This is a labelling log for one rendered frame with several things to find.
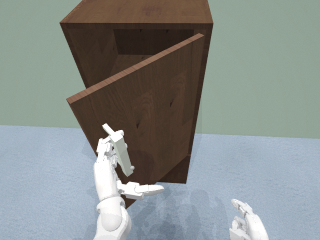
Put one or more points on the cupboard door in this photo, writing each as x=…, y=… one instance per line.
x=153, y=103

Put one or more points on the handle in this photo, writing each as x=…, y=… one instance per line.
x=120, y=149

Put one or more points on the left robot hand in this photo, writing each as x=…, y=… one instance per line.
x=105, y=175

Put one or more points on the robot left forearm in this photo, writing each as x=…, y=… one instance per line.
x=114, y=222

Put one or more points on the right robot hand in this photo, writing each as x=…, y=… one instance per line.
x=250, y=229

